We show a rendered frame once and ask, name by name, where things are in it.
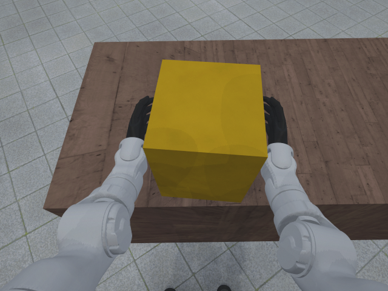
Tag right robot upper arm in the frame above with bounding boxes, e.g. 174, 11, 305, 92
276, 221, 388, 291

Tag carton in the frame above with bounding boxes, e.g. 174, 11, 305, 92
143, 59, 268, 202

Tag pedestal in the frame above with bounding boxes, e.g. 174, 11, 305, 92
43, 38, 388, 243

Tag left robot upper arm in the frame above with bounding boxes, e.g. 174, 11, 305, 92
0, 201, 132, 291

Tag robot right hand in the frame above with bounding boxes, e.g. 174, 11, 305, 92
263, 96, 288, 145

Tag robot left hand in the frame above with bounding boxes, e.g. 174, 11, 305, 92
126, 96, 154, 141

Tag left robot forearm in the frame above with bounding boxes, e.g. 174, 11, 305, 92
57, 137, 147, 249

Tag right robot forearm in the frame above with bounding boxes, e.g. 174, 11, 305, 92
261, 142, 357, 268

